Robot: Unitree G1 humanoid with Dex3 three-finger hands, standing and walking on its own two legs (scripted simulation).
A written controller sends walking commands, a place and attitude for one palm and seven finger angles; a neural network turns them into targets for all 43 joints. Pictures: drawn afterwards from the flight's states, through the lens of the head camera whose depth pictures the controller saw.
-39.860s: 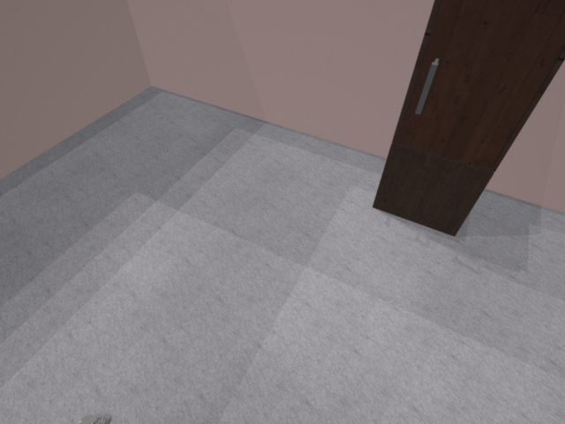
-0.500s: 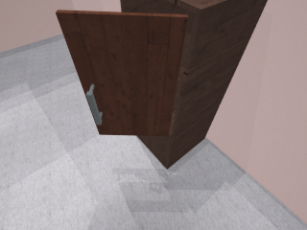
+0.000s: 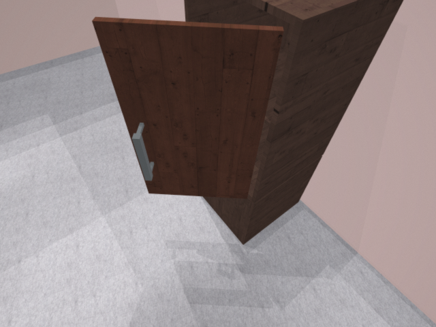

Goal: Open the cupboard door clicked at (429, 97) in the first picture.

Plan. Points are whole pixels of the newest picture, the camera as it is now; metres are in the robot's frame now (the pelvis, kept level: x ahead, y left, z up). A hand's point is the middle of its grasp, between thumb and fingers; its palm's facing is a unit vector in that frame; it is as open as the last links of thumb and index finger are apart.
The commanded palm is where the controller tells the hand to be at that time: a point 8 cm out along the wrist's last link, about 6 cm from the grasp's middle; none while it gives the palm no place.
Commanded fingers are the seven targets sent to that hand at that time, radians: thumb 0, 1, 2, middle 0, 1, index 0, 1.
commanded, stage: come to a stop and stand still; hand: left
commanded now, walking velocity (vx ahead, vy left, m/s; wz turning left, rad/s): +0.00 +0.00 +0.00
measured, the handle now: (145, 153) +0.54 +0.24 -0.08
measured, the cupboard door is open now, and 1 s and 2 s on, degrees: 50 50 50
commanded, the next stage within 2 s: look again from close up in 1.20 s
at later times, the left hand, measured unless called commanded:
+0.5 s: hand out of the picture -0.03 +0.16 -0.17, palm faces +0.02 -0.98 -0.18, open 7.3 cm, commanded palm none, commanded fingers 0.00 0.90 0.90 -0.20 -0.30 -0.20 -0.30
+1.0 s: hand out of the picture +0.03 +0.20 -0.17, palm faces +0.01 -0.98 -0.21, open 7.3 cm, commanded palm none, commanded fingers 0.00 0.90 0.90 -0.20 -0.30 -0.20 -0.30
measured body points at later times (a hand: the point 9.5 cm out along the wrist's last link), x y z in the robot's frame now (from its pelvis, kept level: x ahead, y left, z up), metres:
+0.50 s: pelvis -0.02 -0.01 +0.00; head +0.00 -0.01 +0.45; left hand -0.03 +0.21 -0.15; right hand -0.02 -0.23 -0.16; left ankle +0.00 +0.12 -0.73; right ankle -0.02 -0.10 -0.73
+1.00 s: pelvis +0.01 +0.02 +0.01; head +0.03 +0.02 +0.46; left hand +0.03 +0.25 -0.15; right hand +0.02 -0.21 -0.15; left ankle +0.00 +0.12 -0.73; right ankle -0.02 -0.10 -0.73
